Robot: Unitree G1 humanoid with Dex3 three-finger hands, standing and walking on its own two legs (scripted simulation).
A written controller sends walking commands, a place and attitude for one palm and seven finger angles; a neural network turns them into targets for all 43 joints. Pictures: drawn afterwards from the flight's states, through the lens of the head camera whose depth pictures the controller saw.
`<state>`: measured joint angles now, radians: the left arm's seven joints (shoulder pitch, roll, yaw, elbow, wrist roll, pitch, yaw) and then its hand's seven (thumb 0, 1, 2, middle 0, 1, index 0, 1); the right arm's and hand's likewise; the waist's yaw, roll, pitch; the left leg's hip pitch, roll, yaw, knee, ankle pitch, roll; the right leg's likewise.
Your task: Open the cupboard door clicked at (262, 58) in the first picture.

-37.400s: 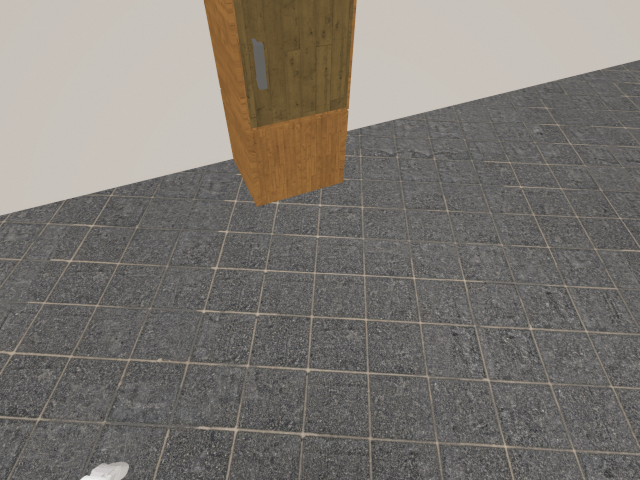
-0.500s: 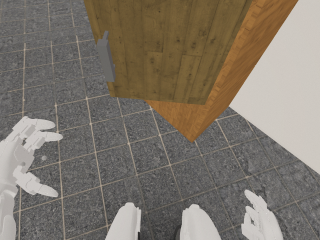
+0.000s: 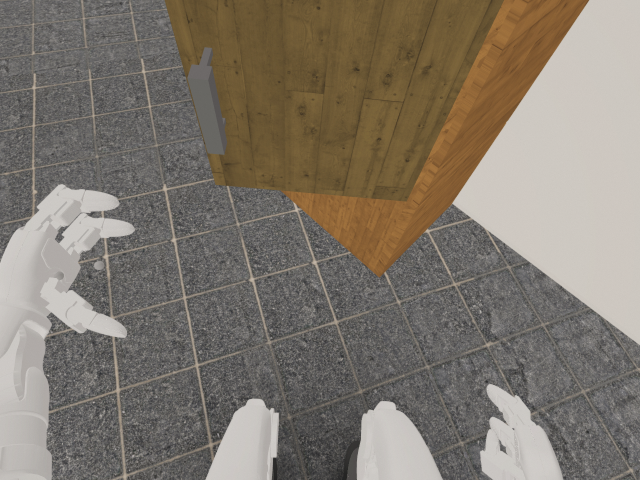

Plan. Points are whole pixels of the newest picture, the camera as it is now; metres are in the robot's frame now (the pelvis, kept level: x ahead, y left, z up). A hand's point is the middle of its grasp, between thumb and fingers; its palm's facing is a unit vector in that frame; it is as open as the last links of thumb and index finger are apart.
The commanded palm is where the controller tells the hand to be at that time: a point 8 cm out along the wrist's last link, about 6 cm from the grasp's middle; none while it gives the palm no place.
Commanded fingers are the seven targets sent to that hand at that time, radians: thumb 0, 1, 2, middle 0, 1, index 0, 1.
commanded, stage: move the hooked fingers beside the handle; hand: left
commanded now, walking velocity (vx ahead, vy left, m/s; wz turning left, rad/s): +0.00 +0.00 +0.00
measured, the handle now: (212, 103) +0.62 +0.20 +0.02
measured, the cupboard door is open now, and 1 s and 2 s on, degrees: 41 41 41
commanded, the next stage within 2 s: none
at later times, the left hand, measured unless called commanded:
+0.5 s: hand (127, 199) +0.42 +0.26 +0.04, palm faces -0.02 -1.00 -0.04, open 14.0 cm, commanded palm +0.42 +0.30 +0.04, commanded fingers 0.00 -0.50 0.30 -0.30 -1.20 -0.30 -1.20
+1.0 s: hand (149, 148) +0.51 +0.26 +0.04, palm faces -0.01 -1.00 -0.04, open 14.0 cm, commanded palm +0.51 +0.29 +0.03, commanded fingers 0.00 -0.50 0.30 -0.30 -1.20 -0.30 -1.20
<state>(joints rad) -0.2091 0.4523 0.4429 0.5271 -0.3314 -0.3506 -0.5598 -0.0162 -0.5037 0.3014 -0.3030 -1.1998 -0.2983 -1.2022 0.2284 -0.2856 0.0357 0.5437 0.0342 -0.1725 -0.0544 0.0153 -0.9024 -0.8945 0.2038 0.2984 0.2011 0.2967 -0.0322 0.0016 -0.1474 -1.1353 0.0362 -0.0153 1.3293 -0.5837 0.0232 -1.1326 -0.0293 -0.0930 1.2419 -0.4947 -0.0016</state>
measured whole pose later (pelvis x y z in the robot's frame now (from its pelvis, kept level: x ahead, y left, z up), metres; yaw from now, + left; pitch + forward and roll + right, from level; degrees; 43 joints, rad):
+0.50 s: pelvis +0.00 +0.00 +0.00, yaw -1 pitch +25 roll -3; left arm -0.56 0.54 0.49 0.88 -0.23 -0.42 -0.52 -0.02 -0.50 0.30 -0.30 -1.20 -0.30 -1.20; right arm 0.29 -0.29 0.03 0.61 0.02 -0.06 -0.03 0.01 -0.90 -0.89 0.20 0.30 0.20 0.30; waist -0.09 0.00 -0.14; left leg -1.18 0.05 0.00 1.33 -0.58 0.02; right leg -1.19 -0.02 -0.08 1.24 -0.49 0.00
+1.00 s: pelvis -0.01 +0.00 -0.03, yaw -2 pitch +30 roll -5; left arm -0.93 0.75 0.55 1.17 -0.10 -0.39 -0.49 -0.02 -0.50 0.30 -0.30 -1.20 -0.30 -1.20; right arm 0.30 -0.31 0.08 0.59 0.00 0.02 -0.02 0.01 -0.90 -0.89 0.20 0.30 0.20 0.30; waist -0.18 0.02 -0.12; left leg -1.36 0.06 -0.03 1.42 -0.58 0.02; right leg -1.35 -0.01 -0.10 1.31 -0.48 -0.01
